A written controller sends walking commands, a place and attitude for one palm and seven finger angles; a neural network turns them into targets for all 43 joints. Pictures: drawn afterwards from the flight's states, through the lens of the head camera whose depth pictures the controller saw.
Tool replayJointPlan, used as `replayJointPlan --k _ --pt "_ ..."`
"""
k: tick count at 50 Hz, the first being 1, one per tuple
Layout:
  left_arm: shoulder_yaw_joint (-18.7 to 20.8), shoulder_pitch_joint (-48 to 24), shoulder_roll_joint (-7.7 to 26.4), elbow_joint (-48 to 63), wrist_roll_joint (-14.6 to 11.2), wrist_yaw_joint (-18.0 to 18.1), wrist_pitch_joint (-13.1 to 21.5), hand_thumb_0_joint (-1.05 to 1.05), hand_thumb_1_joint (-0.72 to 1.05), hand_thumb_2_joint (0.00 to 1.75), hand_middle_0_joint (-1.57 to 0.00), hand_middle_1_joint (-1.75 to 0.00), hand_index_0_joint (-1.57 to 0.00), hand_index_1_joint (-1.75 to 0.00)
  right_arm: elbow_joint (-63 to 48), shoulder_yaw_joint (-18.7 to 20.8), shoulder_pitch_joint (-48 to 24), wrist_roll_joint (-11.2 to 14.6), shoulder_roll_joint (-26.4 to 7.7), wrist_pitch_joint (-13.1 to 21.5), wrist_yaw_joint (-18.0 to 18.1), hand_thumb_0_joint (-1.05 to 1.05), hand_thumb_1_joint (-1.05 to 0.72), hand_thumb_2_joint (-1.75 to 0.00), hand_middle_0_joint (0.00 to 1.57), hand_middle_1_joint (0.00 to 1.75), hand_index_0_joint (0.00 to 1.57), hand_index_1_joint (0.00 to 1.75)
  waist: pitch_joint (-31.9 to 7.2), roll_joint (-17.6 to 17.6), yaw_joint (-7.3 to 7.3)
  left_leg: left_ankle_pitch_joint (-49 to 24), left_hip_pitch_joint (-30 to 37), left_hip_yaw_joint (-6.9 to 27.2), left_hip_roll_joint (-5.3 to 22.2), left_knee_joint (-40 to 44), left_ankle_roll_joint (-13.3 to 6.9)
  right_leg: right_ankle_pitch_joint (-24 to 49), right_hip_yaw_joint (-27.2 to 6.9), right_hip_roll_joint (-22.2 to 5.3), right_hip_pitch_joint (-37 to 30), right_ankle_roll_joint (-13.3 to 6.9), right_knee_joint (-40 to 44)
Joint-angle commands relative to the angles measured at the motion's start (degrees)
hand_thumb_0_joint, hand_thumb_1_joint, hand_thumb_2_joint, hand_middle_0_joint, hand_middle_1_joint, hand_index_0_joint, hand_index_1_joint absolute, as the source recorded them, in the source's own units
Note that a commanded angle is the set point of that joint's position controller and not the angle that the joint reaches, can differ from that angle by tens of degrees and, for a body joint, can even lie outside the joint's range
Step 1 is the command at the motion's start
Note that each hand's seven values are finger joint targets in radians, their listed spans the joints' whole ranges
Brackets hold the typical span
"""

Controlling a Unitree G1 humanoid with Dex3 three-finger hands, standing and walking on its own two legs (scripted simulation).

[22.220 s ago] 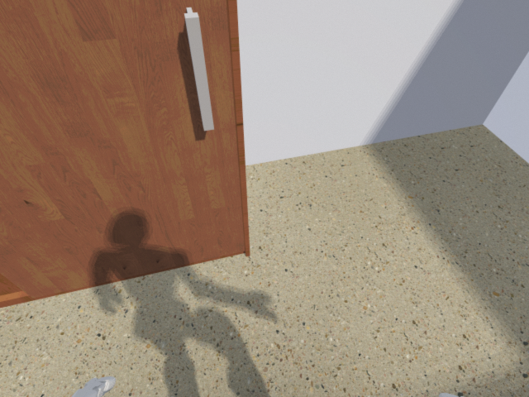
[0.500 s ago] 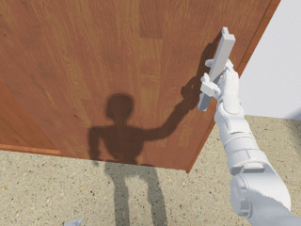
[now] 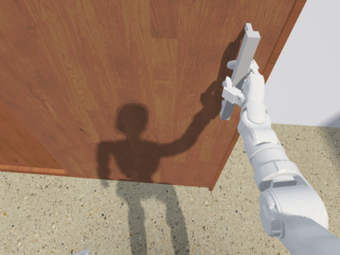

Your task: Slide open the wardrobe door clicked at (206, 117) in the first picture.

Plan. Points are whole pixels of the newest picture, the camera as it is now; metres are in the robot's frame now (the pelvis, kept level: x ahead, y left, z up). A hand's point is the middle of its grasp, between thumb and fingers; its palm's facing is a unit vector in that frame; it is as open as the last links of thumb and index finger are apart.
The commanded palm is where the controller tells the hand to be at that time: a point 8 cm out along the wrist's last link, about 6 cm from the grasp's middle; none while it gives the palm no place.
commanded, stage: step sideways, sliding the door along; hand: right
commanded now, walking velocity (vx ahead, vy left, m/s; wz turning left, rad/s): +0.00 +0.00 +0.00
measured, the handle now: (234, 77) +0.53 -0.11 +0.13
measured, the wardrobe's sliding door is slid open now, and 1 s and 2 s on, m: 0.00 0.01 0.17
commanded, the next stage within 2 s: none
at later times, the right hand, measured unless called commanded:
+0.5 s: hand (225, 89) +0.48 -0.08 +0.14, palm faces +0.13 +0.99 -0.11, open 6.3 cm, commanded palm +0.45 -0.08 +0.14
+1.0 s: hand (219, 86) +0.49 -0.06 +0.13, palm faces +0.34 +0.93 -0.11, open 6.6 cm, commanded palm +0.45 -0.04 +0.14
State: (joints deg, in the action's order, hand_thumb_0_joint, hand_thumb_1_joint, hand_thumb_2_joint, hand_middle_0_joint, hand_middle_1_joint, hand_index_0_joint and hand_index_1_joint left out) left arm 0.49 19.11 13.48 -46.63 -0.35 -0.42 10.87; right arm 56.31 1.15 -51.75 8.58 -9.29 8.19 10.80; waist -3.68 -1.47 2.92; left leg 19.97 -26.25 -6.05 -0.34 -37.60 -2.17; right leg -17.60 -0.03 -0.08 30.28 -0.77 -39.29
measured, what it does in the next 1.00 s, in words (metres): steps to the left: left foot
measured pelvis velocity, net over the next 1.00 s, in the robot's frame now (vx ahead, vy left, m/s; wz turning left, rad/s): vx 0.07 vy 0.16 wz -0.11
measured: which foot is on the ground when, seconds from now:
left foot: down 0.00-0.66, up 0.68-0.90, down 0.92-1.00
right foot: down 0.00-0.96, up 0.98-1.00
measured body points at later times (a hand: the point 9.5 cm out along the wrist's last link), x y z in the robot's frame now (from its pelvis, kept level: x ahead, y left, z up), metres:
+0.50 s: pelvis +0.00 +0.05 +0.00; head +0.06 +0.08 +0.45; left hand +0.09 +0.29 -0.14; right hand +0.46 -0.13 +0.15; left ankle -0.01 +0.10 -0.72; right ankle +0.01 -0.10 -0.70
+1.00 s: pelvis +0.07 +0.16 +0.00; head +0.14 +0.17 +0.44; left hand +0.28 +0.35 -0.13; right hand +0.46 -0.11 +0.14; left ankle +0.11 +0.27 -0.72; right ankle +0.02 -0.05 -0.69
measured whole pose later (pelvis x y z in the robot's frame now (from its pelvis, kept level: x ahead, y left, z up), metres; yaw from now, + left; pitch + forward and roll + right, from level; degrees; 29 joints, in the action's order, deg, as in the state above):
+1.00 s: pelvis +0.07 +0.16 +0.00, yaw -7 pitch -2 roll +1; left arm -0.6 6.5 12.1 -37.6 -3.8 3.1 1.9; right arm 32.3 4.9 -40.2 8.9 -13.8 0.9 8.6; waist 11.4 -4.7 -4.1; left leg 18.3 -18.2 -6.7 2.5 -39.0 -0.7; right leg -24.2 -2.5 -11.0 18.2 3.2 -48.2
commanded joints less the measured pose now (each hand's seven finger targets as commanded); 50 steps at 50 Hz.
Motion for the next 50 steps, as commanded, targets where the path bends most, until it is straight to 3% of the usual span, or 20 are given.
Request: replayJointPlan --k 1,3,4,7,14,18,20,22,23,26,29,31,32,33,36,43,45,46,48,50 --pt "2.6 2.6 7.6 4.8 -0.3 0.1 2.1 0.0 0.9 0.9 -0.2 -0.3 -0.2 -0.3 -17.7 -7.8 -35.7 -1.5 10.7 5.4 -5.5 0.0 -0.9 -0.9 0.45 1.4 0.45 1.4 -23.0 -0.8 6.59 -21.0 -2.6 3.5 -2.6 3.9 0.8 20.8 -3.7 0.1 -24.1 0.7 1.8" --pt "2.5 2.6 7.8 4.7 -0.4 0.3 2.2 0.0 0.9 0.9 -0.2 -0.3 -0.2 -0.3 -19.2 -7.1 -39.0 -1.4 9.2 5.8 -5.4 0.0 -0.9 -0.9 0.45 1.4 0.45 1.4 -23.0 -0.9 7.22 -21.1 -2.7 3.5 -2.6 4.1 0.9 20.7 -3.9 0.0 -24.5 0.7 1.8" --pt "2.5 3.4 10.6 7.1 -1.9 2.4 0.2 0.0 0.9 0.9 -0.2 -0.3 -0.2 -0.3 -20.5 12.5 -38.1 -6.2 -23.7 6.2 -3.7 0.0 -0.9 -0.9 0.45 1.4 0.45 1.4 -24.9 0.0 0.57 -18.6 5.6 7.0 1.7 6.5 1.7 17.6 -1.7 -3.5 -22.3 -1.7 4.5" --pt "1.6 -1.7 7.4 9.3 -2.1 3.8 -2.0 0.0 0.9 0.9 -0.2 -0.3 -0.2 -0.3 -20.4 -2.6 -33.3 -4.2 -3.1 5.1 -7.2 0.0 -0.9 -0.9 0.45 1.4 0.45 1.4 -21.2 0.9 1.91 -21.5 9.0 4.8 1.9 5.4 2.6 19.8 -0.6 -5.9 -20.7 -2.3 5.3" --pt "2.3 -4.0 8.9 11.4 -1.5 5.7 -3.0 0.0 0.9 0.9 -0.2 -0.3 -0.2 -0.3 -24.6 -0.4 -30.9 -1.9 -7.0 3.4 -8.9 0.0 -0.9 -0.9 0.45 1.4 0.45 1.4 -19.3 -8.1 1.01 -2.1 0.2 5.8 -0.8 -5.1 2.2 37.8 -13.3 -18.0 -35.7 -7.7 7.3" --pt "1.5 -6.7 9.1 11.5 -1.4 5.5 -4.5 0.0 0.9 0.9 -0.2 -0.3 -0.2 -0.3 -24.3 -0.7 -30.0 -1.7 -6.3 1.9 -8.7 0.0 -0.9 -0.9 0.45 1.4 0.45 1.4 -15.5 -8.8 0.24 3.1 2.9 6.2 -0.3 -2.3 0.9 36.8 -12.8 -19.8 -33.2 -7.9 7.6" --pt "1.6 -7.1 9.7 11.6 -1.9 5.7 -4.9 0.0 0.9 0.9 -0.2 -0.3 -0.2 -0.3 -24.4 0.2 -28.2 -2.0 -7.5 1.3 -8.3 0.0 -0.9 -0.9 0.45 1.4 0.45 1.4 -17.0 -7.2 -0.46 -8.6 12.2 5.8 1.0 4.6 0.0 33.6 -7.3 -16.8 -28.1 -5.4 4.0" --pt "1.4 -7.2 8.7 12.0 -2.6 5.8 -5.3 0.0 0.9 0.9 -0.2 -0.3 -0.2 -0.3 -25.2 -1.8 -27.0 -2.7 -6.0 0.4 -8.1 0.0 -0.9 -0.9 0.45 1.4 0.45 1.4 -19.7 6.0 -0.65 -25.4 25.9 12.7 8.7 10.4 -3.3 20.3 1.7 -9.5 -15.7 -1.0 -5.5" --pt "1.4 -8.7 8.0 12.3 -3.0 6.0 -5.1 0.0 0.9 0.9 -0.2 -0.3 -0.2 -0.3 -24.2 -0.8 -26.4 -2.8 -6.9 0.0 -8.0 0.0 -0.9 -0.9 0.45 1.4 0.45 1.4 -17.9 15.2 -1.63 -38.0 31.2 20.8 13.8 12.0 -7.4 -0.9 2.6 -4.2 -7.2 0.9 -13.4" --pt "1.1 -9.8 7.2 11.3 -2.5 6.0 -4.1 0.0 0.9 0.9 -0.2 -0.3 -0.2 -0.3 -26.6 -3.3 -28.8 -3.4 -3.3 0.4 -7.6 0.0 -0.9 -0.9 0.45 1.4 0.45 1.4 -14.8 9.1 -2.71 -57.6 37.7 20.6 17.1 8.3 -9.0 -15.0 1.3 -2.6 1.2 0.8 -19.0" --pt "0.7 -10.1 5.9 11.0 -1.5 6.5 -3.7 0.0 0.9 0.9 -0.2 -0.3 -0.2 -0.3 -32.8 -7.1 -28.7 -3.4 1.3 1.8 -7.5 0.0 -0.9 -0.9 0.45 1.4 0.45 1.4 -14.0 3.7 -1.37 -57.8 37.1 13.4 13.3 3.4 -6.9 -2.3 4.6 -3.9 -6.0 1.4 2.5" --pt "1.4 -8.1 7.0 11.3 -1.5 6.7 -4.5 0.0 0.9 0.9 -0.2 -0.3 -0.2 -0.3 -35.9 -9.2 -27.3 -2.6 2.9 2.6 -7.6 0.0 -0.9 -0.9 0.45 1.4 0.45 1.4 -18.4 1.9 0.2 -50.3 24.7 7.6 9.0 -7.0 -1.1 23.5 3.6 -8.4 -26.9 0.0 17.0" --pt "2.5 -7.9 9.4 12.3 -1.6 6.2 -4.8 0.0 0.9 0.9 -0.2 -0.3 -0.2 -0.3 -38.5 -11.1 -26.9 -1.7 4.8 2.9 -8.2 0.0 -0.9 -0.9 0.45 1.4 0.45 1.4 -21.9 -8.2 0.18 -27.4 5.4 5.2 2.5 -15.4 4.1 55.3 -8.9 -19.0 -45.6 -5.7 12.8" --pt "2.2 -9.0 8.4 13.0 -2.1 4.6 -5.3 0.0 0.9 0.9 -0.2 -0.3 -0.2 -0.3 -39.3 -13.8 -27.6 -0.7 8.7 2.8 -9.2 0.0 -0.9 -0.9 0.45 1.4 0.45 1.4 -23.4 -14.4 -0.29 8.0 -8.5 10.2 0.4 -23.4 3.6 71.9 -18.4 -28.4 -56.2 -11.1 7.6" --pt "2.6 -9.3 8.6 13.4 -2.2 3.4 -6.1 0.0 0.9 0.9 -0.2 -0.3 -0.2 -0.3 -38.6 -13.3 -26.6 -1.8 8.0 0.8 -9.6 0.0 -0.9 -0.9 0.45 1.4 0.45 1.4 -18.7 -3.9 -0.09 9.2 -9.8 12.2 3.0 -17.2 1.1 57.8 -13.2 -28.1 -52.4 -10.3 6.2" --pt "3.0 -12.5 9.0 16.9 -2.9 3.1 -7.1 0.0 0.9 0.9 -0.2 -0.3 -0.2 -0.3 -44.0 -12.6 -23.0 -2.8 5.6 0.7 -9.0 0.0 -0.9 -0.9 0.45 1.4 0.45 1.4 -17.5 -14.3 -0.84 -5.5 10.3 1.2 0.3 0.9 1.5 46.2 1.0 -19.6 -37.3 -3.3 4.7" --pt "2.7 -12.3 8.5 17.1 -3.3 3.1 -7.1 0.0 0.9 0.9 -0.2 -0.3 -0.2 -0.3 -45.1 -11.6 -19.9 -3.5 3.7 0.7 -8.4 0.0 -0.9 -0.9 0.45 1.4 0.45 1.4 -17.8 -9.6 -1.19 -22.1 19.1 1.9 2.2 6.8 0.8 41.0 3.8 -15.6 -30.1 -0.4 -0.9" --pt "2.7 -12.6 7.3 17.2 -3.7 3.3 -7.2 0.0 0.9 0.9 -0.2 -0.3 -0.2 -0.3 -46.0 -10.6 -18.5 -4.1 1.6 0.7 -7.9 0.0 -0.9 -0.9 0.45 1.4 0.45 1.4 -19.5 -0.6 -1.22 -41.3 25.7 6.7 7.8 7.9 -1.2 33.0 5.5 -11.6 -23.7 1.1 -6.6" --pt "3.2 -14.0 5.9 16.3 -3.7 4.9 -6.3 0.0 0.9 0.9 -0.2 -0.3 -0.2 -0.3 -46.1 -7.7 -13.3 -4.7 -1.9 -0.2 -6.8 0.0 -0.9 -0.9 0.45 1.4 0.45 1.4 -19.5 14.3 -2.63 -70.6 34.2 15.8 16.4 5.0 -6.7 -9.5 3.8 -1.9 -7.9 0.8 -17.2" --pt "2.1 -14.9 3.7 15.9 -2.9 6.0 -5.2 0.0 0.9 0.9 -0.2 -0.3 -0.2 -0.3 -49.7 -9.6 -11.6 -4.7 0.7 -0.6 -6.2 0.0 -0.9 -0.9 0.45 1.4 0.45 1.4 -16.6 11.0 -3.59 -71.4 33.0 16.1 18.2 3.5 -5.8 -16.0 1.2 -3.4 -5.6 1.9 -13.9"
